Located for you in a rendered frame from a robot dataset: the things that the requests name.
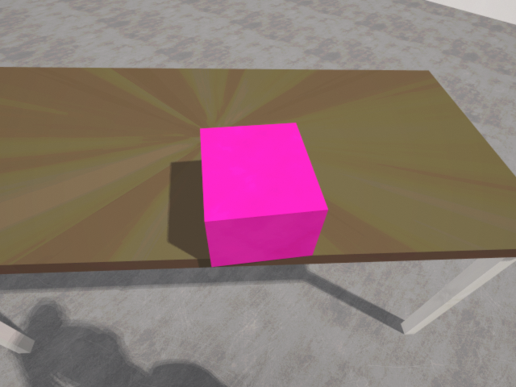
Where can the table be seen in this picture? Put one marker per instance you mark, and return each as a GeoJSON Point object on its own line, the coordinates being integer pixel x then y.
{"type": "Point", "coordinates": [101, 170]}

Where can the carton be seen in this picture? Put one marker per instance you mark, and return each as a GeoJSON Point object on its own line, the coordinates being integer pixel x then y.
{"type": "Point", "coordinates": [262, 200]}

